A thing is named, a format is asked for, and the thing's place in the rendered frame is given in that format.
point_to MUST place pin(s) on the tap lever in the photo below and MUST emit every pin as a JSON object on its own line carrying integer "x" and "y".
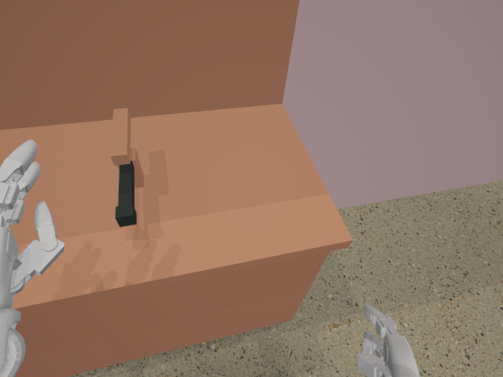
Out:
{"x": 125, "y": 212}

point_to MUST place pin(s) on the right robot hand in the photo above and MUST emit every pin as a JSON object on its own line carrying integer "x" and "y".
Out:
{"x": 394, "y": 357}

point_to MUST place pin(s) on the left robot hand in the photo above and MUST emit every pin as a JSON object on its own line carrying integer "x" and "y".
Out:
{"x": 18, "y": 174}

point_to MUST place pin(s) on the left robot forearm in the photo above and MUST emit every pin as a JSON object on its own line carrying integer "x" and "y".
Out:
{"x": 12, "y": 345}

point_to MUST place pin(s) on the counter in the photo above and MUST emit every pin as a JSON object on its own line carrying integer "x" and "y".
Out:
{"x": 233, "y": 220}

